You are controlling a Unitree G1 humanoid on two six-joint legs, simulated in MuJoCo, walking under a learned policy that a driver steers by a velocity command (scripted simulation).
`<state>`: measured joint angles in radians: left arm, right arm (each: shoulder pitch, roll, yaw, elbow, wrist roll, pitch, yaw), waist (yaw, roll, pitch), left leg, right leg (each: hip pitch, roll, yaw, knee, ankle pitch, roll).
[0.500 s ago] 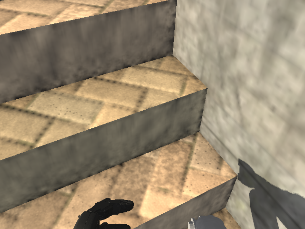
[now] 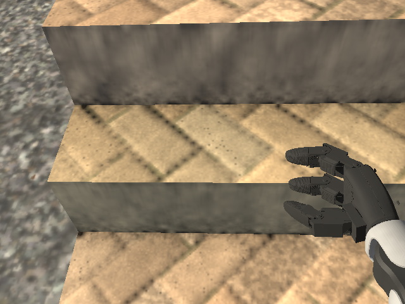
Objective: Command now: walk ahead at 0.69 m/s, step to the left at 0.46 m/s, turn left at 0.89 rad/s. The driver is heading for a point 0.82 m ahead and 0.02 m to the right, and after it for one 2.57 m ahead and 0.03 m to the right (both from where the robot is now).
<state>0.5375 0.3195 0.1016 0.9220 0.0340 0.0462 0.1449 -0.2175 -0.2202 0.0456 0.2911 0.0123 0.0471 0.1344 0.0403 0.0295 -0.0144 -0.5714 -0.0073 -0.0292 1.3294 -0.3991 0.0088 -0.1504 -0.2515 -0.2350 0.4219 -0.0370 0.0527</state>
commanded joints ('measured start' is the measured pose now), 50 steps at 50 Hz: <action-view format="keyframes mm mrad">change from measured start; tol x64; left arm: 1 -376 294 75 -313 -92 -48 -26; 50 -778 -137 -133 -399 52 -117 -155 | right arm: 1 377 -141 -107 207 -14 37 -26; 50 987 -102 -94 467 -28 -57 -137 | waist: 1 -216 -90 -206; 50 -420 -30 -179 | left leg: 1 549 38 -4 -1127 468 111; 5 1002 431 -35 -869 2338 328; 13 406 178 -135 -832 1434 199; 16 46 -112 -226 231 -152 -94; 28 386 130 163 -1342 823 79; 33 1026 551 -120 -866 1201 211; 42 360 287 168 -519 1355 46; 44 -271 55 43 121 48 -65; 50 152 -133 215 547 191 -26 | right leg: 1 -44 -17 96 435 795 -156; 5 -1398 434 -40 2262 -1225 75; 16 344 -94 641 399 654 -246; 31 -1019 298 346 1920 -730 -93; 39 -1101 13 334 1304 -550 91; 44 288 106 754 447 -103 -285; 50 -736 117 287 640 -476 -114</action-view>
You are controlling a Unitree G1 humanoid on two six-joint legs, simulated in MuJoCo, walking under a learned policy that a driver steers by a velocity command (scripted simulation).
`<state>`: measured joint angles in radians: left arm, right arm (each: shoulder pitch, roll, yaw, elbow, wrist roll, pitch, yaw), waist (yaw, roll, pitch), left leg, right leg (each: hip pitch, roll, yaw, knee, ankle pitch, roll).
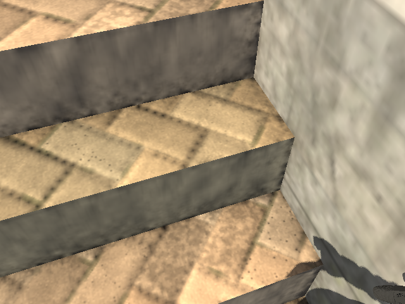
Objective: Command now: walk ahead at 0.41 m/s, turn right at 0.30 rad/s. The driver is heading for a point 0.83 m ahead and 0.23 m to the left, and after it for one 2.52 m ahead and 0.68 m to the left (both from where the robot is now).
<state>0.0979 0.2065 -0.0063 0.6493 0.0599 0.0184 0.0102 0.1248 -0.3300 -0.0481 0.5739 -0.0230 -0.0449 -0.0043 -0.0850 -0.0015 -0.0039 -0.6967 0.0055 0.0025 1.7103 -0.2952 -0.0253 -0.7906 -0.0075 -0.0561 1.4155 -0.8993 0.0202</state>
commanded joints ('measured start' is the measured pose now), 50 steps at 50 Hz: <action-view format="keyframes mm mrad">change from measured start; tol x64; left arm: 1 -395 -22 -25 -145 17 -115 -35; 50 95 -83 59 -6 -88 -100 50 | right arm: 1 664 -32 -11 176 20 40 -23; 50 177 -99 -28 55 -94 61 21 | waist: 1 -318 -15 -144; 50 72 187 -26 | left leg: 1 331 -87 60 108 131 45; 5 633 72 59 -1271 388 178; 10 372 152 -607 -1329 623 170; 12 301 471 -1198 -1625 -385 337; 25 76 28 -347 -874 1147 136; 29 -697 -192 -123 853 -503 83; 40 -692 164 -60 212 -125 -16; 44 269 -52 273 -625 -168 70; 48 878 187 -145 -1751 769 238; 50 1028 391 -37 -1083 1847 294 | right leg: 1 -225 -186 166 -357 392 -81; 10 -385 -104 124 868 435 -91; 23 275 -40 179 -184 269 -83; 30 850 -343 10 -716 2020 -44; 35 543 -558 334 -1128 581 -210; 45 894 -363 12 -822 2790 -114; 50 -305 202 116 983 -16 -74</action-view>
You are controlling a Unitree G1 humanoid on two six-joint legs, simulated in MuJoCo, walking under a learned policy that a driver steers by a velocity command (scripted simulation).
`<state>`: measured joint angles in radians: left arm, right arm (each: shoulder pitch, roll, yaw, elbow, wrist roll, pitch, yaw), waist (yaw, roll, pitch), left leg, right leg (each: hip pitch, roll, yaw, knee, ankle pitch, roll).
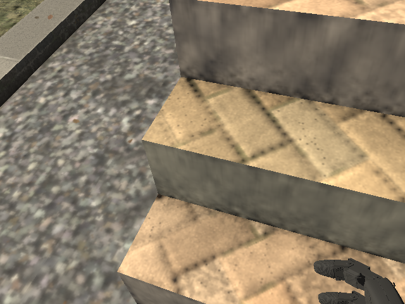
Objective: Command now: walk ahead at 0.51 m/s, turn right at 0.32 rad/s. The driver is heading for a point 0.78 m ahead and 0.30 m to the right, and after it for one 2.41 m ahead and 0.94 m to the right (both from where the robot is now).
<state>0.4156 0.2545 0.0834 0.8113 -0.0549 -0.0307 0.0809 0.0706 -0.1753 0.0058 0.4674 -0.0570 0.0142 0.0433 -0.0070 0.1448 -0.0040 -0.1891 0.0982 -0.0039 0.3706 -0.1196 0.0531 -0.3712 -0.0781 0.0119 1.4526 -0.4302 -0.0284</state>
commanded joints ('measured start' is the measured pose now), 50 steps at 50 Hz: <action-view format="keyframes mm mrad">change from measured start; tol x128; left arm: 1 -132 -99 -38 -130 21 -79 -42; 50 -265 54 -140 -447 216 -25 -136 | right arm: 1 341 -199 -73 246 -76 -23 -46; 50 181 -251 3 125 40 -145 -76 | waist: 1 -29 -165 -168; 50 196 -267 -146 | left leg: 1 539 352 -97 215 1609 124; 9 129 181 216 -85 682 30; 14 312 372 260 126 2362 122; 25 -14 -143 -206 899 -477 92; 33 571 39 -16 402 2086 -52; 35 -173 -259 -129 858 18 -151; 41 -383 -97 -299 1480 -652 -72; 50 -635 -94 -148 320 1330 -194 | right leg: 1 -806 225 72 989 -362 -1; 20 -506 83 901 -1040 -584 -369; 29 -633 354 -19 509 -237 25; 50 316 161 -93 -422 -100 -94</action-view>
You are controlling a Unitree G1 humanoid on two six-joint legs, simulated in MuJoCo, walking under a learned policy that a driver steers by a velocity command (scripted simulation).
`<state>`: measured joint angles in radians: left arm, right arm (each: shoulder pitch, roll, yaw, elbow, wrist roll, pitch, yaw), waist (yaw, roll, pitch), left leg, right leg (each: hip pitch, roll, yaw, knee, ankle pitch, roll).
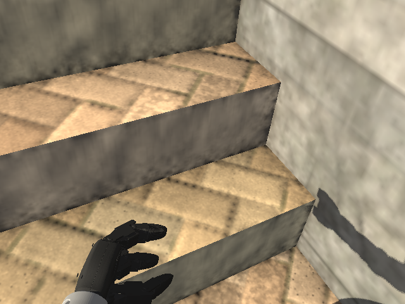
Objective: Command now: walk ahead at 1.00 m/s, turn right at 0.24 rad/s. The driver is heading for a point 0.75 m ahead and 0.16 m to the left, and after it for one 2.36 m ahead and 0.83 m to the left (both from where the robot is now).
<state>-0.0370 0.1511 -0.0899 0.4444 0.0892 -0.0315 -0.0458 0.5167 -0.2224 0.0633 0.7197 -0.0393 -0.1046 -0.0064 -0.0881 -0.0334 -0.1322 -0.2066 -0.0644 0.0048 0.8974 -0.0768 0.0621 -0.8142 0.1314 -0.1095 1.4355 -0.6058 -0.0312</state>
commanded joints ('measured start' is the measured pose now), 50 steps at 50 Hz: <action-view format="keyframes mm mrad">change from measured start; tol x64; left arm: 1 375 200 56 7 50 -29 6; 50 243 161 73 138 -40 60 156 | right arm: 1 -451 -300 -91 -186 31 -21 -55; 50 -299 -20 -36 -222 2 190 85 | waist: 1 408 -301 -133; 13 61 618 177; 50 -29 29 75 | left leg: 1 -680 -56 -117 345 815 -289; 2 -692 -83 -137 752 -15 -266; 10 -31 112 -77 -33 -775 -27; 13 68 261 -292 -198 971 163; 19 -17 317 -320 -416 54 144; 28 117 321 -51 -355 1035 130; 32 -466 39 -101 669 -333 95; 50 -603 -35 -175 1023 -94 -139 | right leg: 1 1009 -90 141 -667 368 -187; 5 1286 -398 664 -575 622 -384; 10 -263 -217 369 -670 590 -147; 12 -421 32 -4 282 -14 24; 32 646 -236 121 -889 957 -93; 38 261 -438 570 -1299 -78 -245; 45 970 -480 399 -984 1247 22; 50 504 -383 280 -1158 318 -124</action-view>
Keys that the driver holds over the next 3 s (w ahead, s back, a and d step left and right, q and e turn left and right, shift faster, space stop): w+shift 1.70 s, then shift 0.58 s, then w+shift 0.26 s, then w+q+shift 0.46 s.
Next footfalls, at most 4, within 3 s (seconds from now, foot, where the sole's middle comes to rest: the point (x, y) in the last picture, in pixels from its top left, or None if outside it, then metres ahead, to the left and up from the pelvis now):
0.06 right None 0.05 -0.05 -0.70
0.20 left None -0.06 0.14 -0.70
0.62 right None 0.13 -0.07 -0.70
1.32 left None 0.05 0.19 -0.70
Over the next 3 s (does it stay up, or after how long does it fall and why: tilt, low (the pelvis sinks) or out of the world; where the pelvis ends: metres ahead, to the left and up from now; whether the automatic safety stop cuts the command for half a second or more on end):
stays up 0.20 0.01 0.14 its command is cut before an obstacle after 0.6 s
